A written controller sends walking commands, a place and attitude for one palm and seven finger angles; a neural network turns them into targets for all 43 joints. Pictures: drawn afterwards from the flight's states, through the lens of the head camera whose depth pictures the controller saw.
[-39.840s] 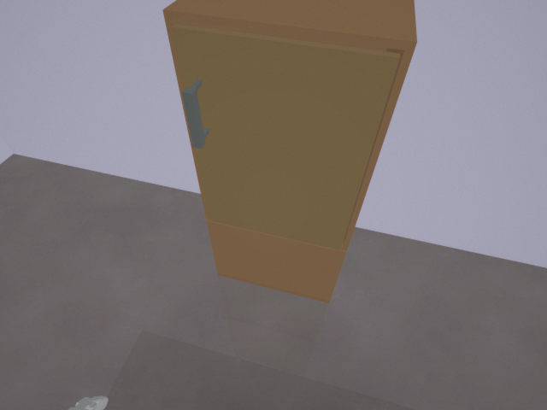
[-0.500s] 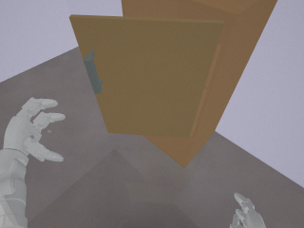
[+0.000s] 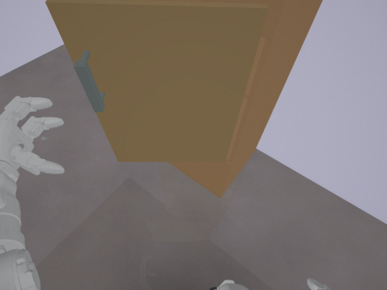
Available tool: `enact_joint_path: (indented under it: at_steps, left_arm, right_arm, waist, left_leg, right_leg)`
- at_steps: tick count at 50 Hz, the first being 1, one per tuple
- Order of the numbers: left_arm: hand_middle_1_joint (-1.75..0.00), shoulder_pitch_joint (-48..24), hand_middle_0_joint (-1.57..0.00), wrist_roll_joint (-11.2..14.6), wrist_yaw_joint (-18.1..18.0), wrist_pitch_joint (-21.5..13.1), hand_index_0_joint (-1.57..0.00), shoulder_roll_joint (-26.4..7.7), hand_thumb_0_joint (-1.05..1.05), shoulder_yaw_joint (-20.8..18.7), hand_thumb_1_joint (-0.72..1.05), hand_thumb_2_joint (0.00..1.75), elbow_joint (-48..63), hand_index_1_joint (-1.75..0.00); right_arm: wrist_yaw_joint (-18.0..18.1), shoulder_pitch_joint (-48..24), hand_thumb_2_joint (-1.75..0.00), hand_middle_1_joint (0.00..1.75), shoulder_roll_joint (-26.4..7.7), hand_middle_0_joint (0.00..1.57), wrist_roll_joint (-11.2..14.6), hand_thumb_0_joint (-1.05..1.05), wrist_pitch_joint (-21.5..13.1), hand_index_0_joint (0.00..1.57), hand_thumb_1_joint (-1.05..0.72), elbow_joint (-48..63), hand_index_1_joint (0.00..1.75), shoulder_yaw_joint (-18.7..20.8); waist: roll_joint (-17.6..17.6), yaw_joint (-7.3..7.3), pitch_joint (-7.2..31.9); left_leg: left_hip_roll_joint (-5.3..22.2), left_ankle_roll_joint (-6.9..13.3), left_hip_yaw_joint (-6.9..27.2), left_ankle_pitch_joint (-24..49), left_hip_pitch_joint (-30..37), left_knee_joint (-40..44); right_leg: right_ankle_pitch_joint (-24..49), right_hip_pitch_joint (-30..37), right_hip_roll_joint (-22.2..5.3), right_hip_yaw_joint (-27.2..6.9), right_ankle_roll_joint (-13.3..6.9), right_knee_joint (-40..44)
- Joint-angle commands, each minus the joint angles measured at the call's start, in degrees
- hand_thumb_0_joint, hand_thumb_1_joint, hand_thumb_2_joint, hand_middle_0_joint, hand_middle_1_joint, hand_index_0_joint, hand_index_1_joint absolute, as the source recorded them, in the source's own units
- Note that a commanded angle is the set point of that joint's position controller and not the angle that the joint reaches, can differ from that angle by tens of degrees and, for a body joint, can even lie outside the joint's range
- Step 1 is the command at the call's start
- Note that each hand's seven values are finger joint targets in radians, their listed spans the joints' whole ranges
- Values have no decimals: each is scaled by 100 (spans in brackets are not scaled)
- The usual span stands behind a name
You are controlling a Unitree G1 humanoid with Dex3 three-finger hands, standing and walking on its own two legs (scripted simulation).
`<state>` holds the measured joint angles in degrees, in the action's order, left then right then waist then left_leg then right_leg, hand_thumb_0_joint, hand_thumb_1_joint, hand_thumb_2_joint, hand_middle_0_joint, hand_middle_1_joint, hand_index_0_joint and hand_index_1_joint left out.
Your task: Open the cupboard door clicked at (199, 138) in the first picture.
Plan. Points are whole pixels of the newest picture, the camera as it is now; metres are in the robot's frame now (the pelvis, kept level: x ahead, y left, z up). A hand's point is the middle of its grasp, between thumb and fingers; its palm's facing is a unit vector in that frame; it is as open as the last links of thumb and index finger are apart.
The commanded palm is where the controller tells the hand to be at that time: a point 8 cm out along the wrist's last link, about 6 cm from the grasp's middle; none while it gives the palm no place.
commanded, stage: move the hooked fingers beside the handle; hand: left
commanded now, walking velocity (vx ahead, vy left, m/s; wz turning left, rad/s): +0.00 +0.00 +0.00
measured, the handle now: (93, 82) +0.56 +0.25 +0.08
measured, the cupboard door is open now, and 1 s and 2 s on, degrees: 38 38 38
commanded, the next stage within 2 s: slide the fingers in behind the handle in 1.70 s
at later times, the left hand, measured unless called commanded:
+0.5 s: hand (54, 113) +0.44 +0.30 +0.10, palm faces +0.02 -1.00 +0.00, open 14.0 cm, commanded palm +0.43 +0.34 +0.09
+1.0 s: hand (62, 91) +0.51 +0.31 +0.09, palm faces +0.02 -1.00 +0.00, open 14.0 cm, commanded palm +0.49 +0.35 +0.08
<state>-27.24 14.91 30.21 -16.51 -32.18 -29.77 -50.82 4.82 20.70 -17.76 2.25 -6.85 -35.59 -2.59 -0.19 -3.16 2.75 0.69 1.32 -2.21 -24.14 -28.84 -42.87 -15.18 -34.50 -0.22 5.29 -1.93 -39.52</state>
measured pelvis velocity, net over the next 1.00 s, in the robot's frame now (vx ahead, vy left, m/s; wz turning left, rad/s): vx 0.01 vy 0.02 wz -0.03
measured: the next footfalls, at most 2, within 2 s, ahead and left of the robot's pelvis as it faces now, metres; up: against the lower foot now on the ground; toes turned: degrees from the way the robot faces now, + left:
none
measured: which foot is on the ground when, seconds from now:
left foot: down 0.00-1.00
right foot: down 0.00-1.00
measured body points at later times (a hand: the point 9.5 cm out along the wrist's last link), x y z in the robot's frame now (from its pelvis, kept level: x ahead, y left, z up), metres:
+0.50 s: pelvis +0.00 +0.02 -0.01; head +0.10 +0.04 +0.43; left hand +0.44 +0.35 +0.10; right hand +0.05 -0.25 -0.11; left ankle -0.03 +0.10 -0.71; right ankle +0.04 -0.10 -0.71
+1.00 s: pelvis +0.01 +0.02 -0.01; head +0.15 +0.05 +0.41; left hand +0.51 +0.36 +0.10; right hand -0.01 -0.26 -0.11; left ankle -0.03 +0.10 -0.71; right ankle +0.04 -0.10 -0.71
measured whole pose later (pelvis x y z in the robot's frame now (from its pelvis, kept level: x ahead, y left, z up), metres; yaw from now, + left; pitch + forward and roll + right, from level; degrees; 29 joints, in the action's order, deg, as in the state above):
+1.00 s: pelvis +0.01 +0.02 -0.01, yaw -2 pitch +20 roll -3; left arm -52.9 6.7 30.2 -17.7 -46.5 -32.4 -72.1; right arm 3.0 25.4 -17.7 0.2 5.2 -33.9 -3.4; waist -0.1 -10.4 3.7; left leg 1.7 2.6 -2.1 -27.2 -42.1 -49.1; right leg -15.7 -46.3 0.7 5.3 -0.6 -41.8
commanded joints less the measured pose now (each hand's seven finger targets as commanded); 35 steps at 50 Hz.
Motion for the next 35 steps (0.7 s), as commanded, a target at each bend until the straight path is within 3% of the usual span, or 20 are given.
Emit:
enact_joint_path:
  at_steps: [1,3,5,9,10,12,14,15,16,18,19,22,24,26,27,28,30,31,35]
  left_arm:
    - [-120,-2490,-30,114,95,-407,-30,-1694,0,5,-50,30,1001,-120]
    - [-120,-2588,-30,126,75,-432,-30,-1909,0,-161,-50,30,852,-120]
    - [-120,-2576,-30,55,62,-440,-30,-1906,0,-141,-50,30,823,-120]
    - [-120,-2792,-30,-38,-14,-403,-30,-2093,0,-236,-50,30,386,-120]
    - [-120,-2882,-30,-83,-40,-436,-30,-2247,0,-331,-50,30,364,-120]
    - [-120,-2890,-30,-144,-59,-500,-30,-2230,0,-303,-50,30,380,-120]
    - [-120,-3052,-30,-153,-34,-550,-30,-2353,0,-366,-50,30,316,-120]
    - [-120,-3145,-30,-166,-19,-563,-30,-2301,0,-296,-50,30,253,-120]
    - [-120,-3333,-30,-193,-13,-573,-30,-2174,0,-145,-50,30,182,-120]
    - [-120,-3475,-30,-189,8,-598,-30,-2113,0,-65,-50,30,205,-120]
    - [-120,-3511,-30,-223,6,-574,-30,-2190,0,-104,-50,30,56,-120]
    - [-120,-3848,-30,-276,-37,-508,-30,-1948,0,169,-50,30,-267,-120]
    - [-120,-3976,-30,-328,-87,-544,-30,-2328,0,-112,-50,30,-255,-120]
    - [-120,-4218,-30,-404,-141,-528,-30,-2306,0,-3,-50,30,-421,-120]
    - [-120,-4339,-30,-461,-190,-551,-30,-2520,0,-129,-50,30,-433,-120]
    - [-120,-4377,-30,-455,-193,-587,-30,-2496,0,-88,-50,30,-409,-120]
    - [-120,-4295,-30,-514,-194,-600,-30,-2869,0,-367,-50,30,-493,-120]
    - [-120,-4316,-30,-534,-185,-587,-30,-2922,0,-375,-50,30,-608,-120]
    - [-120,-4322,-30,-581,-89,-573,-30,-2942,0,-321,-50,30,-640,-120]
  right_arm:
    - [61,248,-90,30,-892,20,22,0,-135,20,-90,568,30,366]
    - [57,323,-90,30,-930,20,4,0,-85,20,-90,559,30,371]
    - [39,367,-90,30,-906,20,-4,0,-32,20,-90,565,30,377]
    - [4,464,-90,30,-939,20,-24,0,107,20,-90,558,30,359]
    - [1,469,-90,30,-952,20,-24,0,140,20,-90,568,30,363]
    - [-21,497,-90,30,-926,20,-45,0,189,20,-90,602,30,369]
    - [-33,572,-90,30,-942,20,-55,0,266,20,-90,608,30,370]
    - [-31,565,-90,30,-934,20,-51,0,297,20,-90,605,30,362]
    - [-37,582,-90,30,-929,20,-51,0,323,20,-90,569,30,360]
    - [-35,633,-90,30,-939,20,-61,0,368,20,-90,578,30,374]
    - [-39,690,-90,30,-953,20,-67,0,399,20,-90,517,30,374]
    - [-34,756,-90,30,-970,20,-79,0,465,20,-90,446,30,355]
    - [-29,858,-90,30,-1007,20,-103,0,520,20,-90,416,30,374]
    - [-34,871,-90,30,-998,20,-112,0,573,20,-90,384,30,344]
    - [-29,923,-90,30,-1018,20,-121,0,601,20,-90,361,30,349]
    - [-31,961,-90,30,-1009,20,-131,0,630,20,-90,376,30,340]
    - [-56,1031,-90,30,-1037,20,-146,0,704,20,-90,372,30,351]
    - [-60,1038,-90,30,-1038,20,-149,0,742,20,-90,375,30,335]
    - [-91,1145,-90,30,-1042,20,-161,0,882,20,-90,422,30,344]
  waist:
    - [-485,-106,1845]
    - [-447,-46,1932]
    - [-625,-15,2115]
    - [-380,-67,1944]
    - [-458,-46,1952]
    - [-683,-36,2139]
    - [-552,-69,2266]
    - [-713,-100,2204]
    - [-662,-184,2078]
    - [-878,-217,2194]
    - [-872,-212,2211]
    - [-660,-385,2010]
    - [-720,-314,2312]
    - [-749,-413,2245]
    - [-590,-429,2269]
    - [-781,-418,2391]
    - [-904,-360,2632]
    - [-810,-393,2593]
    - [-1071,-407,2613]
  left_leg:
    - [-63,6,309,1767,67,602]
    - [-68,-4,330,1812,38,579]
    - [-65,-33,346,2083,175,561]
    - [-35,-37,362,2013,-43,540]
    - [-39,-44,374,2053,-74,527]
    - [-33,-64,356,2217,52,485]
    - [-9,-74,384,2435,91,428]
    - [-3,-86,379,2447,102,412]
    - [15,-99,413,2395,122,411]
    - [35,-130,433,2650,333,347]
    - [52,-163,481,2699,372,338]
    - [64,-148,524,2440,226,323]
    - [72,-182,565,2682,297,273]
    - [60,-160,535,2437,130,239]
    - [66,-151,569,2449,54,218]
    - [68,-176,572,2707,156,188]
    - [72,-183,527,2839,168,112]
    - [61,-153,508,2769,13,96]
    - [101,-184,538,3228,177,35]
  right_leg:
    - [1220,1433,35,-465,35,253]
    - [1245,1510,43,-474,7,215]
    - [1404,1483,45,-440,8,164]
    - [1346,1368,68,-408,18,127]
    - [1368,1367,62,-415,12,111]
    - [1427,1338,61,-413,9,77]
    - [1566,1363,98,-412,15,20]
    - [1518,1238,96,-403,18,23]
    - [1409,1078,107,-369,24,41]
    - [1396,896,126,-361,4,3]
    - [1334,821,128,-338,13,4]
    - [1139,580,127,-306,36,32]
    - [1249,680,130,-311,21,-41]
    - [1179,606,126,-325,35,-40]
    - [1217,659,127,-319,37,-66]
    - [1334,664,141,-322,11,-114]
    - [1471,755,145,-362,28,-136]
    - [1538,836,147,-379,33,-143]
    - [1686,678,171,-343,27,-174]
